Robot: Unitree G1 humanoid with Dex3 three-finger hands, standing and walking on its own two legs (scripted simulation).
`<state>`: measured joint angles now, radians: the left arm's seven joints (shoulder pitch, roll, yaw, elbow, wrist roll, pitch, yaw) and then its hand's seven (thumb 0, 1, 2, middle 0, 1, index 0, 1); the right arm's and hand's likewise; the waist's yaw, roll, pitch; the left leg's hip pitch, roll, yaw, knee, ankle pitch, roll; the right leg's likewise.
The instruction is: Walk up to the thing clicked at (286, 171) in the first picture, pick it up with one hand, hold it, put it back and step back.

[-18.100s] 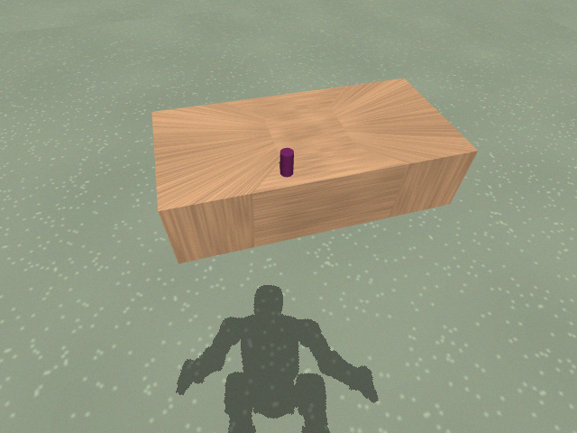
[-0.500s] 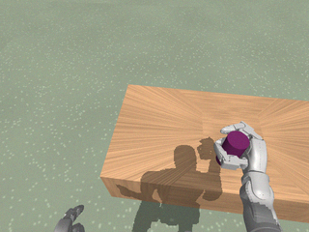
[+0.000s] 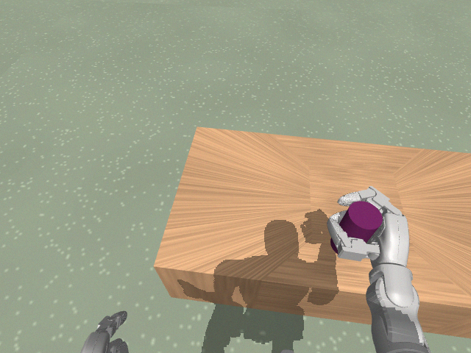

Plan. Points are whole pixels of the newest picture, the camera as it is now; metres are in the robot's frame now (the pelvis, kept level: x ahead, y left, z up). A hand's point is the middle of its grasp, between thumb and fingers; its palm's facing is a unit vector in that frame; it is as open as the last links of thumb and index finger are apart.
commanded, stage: hold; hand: right
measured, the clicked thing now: (354, 230) +0.32 -0.18 +0.04
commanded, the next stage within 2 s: crouch in 0.20 s
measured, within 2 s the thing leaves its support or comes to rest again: neither
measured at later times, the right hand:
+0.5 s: hand (350, 227) +0.33 -0.18 +0.04, palm faces +0.18 +0.98 +0.00, open 7.0 cm
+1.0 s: hand (333, 237) +0.39 -0.20 -0.12, palm faces +0.14 +0.99 -0.01, open 7.0 cm
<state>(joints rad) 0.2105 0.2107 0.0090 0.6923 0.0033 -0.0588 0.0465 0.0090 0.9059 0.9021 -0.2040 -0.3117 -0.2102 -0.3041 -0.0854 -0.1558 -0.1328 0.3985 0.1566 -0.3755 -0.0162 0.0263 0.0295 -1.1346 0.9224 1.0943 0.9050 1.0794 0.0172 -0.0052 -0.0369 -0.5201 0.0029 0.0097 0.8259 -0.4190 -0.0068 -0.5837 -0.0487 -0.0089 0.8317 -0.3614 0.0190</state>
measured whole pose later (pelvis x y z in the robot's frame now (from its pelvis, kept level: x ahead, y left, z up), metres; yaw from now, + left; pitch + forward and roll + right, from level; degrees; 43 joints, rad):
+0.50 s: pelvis +0.00 +0.00 +0.00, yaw +0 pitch +8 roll +0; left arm 0.20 0.21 0.01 0.70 0.01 -0.06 0.05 0.01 0.91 0.91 -0.20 -0.31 -0.20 -0.30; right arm -0.11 -0.17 -0.15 0.45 0.16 -0.42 0.00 0.03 0.03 -1.14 0.92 1.09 0.91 1.08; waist 0.02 0.00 -0.04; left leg -0.56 0.00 0.01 0.86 -0.43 0.00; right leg -0.62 -0.05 0.00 0.86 -0.37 0.02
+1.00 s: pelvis -0.03 +0.00 -0.13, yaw +1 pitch +27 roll +2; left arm 0.16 0.24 0.01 0.70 0.05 -0.05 0.01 0.01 0.90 0.92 -0.20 -0.31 -0.20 -0.30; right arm -0.48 -0.30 -0.33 0.83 0.17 -0.60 0.15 0.03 0.03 -1.14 0.92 1.09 0.91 1.08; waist 0.06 0.01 -0.16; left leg -1.32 -0.01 0.02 1.48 -0.63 0.00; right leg -1.40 -0.07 0.03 1.48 -0.56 0.02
